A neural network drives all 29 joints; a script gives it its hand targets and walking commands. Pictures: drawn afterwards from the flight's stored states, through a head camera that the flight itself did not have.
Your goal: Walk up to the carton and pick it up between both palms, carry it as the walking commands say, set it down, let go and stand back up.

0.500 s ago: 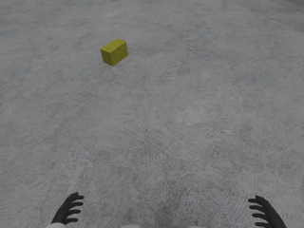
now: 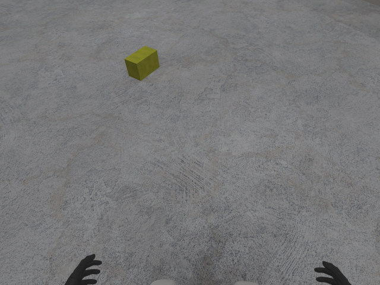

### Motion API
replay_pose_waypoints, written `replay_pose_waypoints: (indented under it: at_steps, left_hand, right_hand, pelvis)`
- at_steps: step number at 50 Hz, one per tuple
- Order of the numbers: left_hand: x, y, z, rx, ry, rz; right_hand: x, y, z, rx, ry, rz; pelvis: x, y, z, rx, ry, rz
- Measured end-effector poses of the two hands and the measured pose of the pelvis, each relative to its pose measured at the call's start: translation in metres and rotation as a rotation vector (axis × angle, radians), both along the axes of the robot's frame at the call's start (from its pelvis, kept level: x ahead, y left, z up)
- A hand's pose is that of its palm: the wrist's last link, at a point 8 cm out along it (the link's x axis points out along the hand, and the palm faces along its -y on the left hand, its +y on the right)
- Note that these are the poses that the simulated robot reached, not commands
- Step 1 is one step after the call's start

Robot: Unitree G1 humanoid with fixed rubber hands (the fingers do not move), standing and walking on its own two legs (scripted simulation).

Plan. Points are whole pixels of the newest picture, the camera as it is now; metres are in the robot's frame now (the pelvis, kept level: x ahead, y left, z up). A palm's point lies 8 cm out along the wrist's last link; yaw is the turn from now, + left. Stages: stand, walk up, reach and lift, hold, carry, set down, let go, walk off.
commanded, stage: stand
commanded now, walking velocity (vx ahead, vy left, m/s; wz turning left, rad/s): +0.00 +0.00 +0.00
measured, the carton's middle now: (142, 63) +1.92 +0.52 -0.66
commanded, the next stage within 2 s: walk up in 1.94 s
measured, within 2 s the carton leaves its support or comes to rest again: neither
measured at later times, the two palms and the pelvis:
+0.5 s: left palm out of the picture +0.10 +0.28 -0.08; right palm out of the picture +0.10 -0.29 -0.08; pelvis +0.00 +0.00 +0.03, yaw +1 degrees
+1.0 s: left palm out of the picture +0.09 +0.28 -0.07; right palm out of the picture +0.09 -0.30 -0.08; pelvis +0.00 -0.01 +0.04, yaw +1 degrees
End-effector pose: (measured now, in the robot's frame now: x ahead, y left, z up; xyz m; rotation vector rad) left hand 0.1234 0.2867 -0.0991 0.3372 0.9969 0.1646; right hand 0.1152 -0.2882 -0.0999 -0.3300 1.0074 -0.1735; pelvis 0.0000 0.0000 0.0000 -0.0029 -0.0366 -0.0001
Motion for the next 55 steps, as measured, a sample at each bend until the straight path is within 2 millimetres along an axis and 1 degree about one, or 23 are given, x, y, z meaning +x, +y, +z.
replay_pose_waypoints:
  at_steps: [18,30,40,55]
  left_hand:
    - [-0.019,0.001,0.012,-0.005,0.075,0.040]
    - [-0.023,-0.003,0.023,-0.014,0.096,0.053]
    - [-0.026,-0.003,0.027,-0.009,0.104,0.062]
    - [-0.032,-0.005,0.028,-0.008,0.119,0.071]
  right_hand:
    - [-0.010,-0.002,0.011,0.010,0.070,-0.015]
    - [-0.013,-0.002,0.019,0.024,0.094,-0.030]
    - [-0.018,-0.007,0.021,0.023,0.107,-0.041]
    - [-0.025,-0.012,0.021,0.023,0.127,-0.048]
  pelvis:
    - [-0.001,-0.003,0.021,0.002,-0.017,0.007]
    - [0.001,-0.005,0.034,0.003,-0.022,0.011]
    - [0.001,-0.007,0.038,0.003,-0.021,0.011]
    - [0.001,-0.011,0.040,0.003,-0.021,0.012]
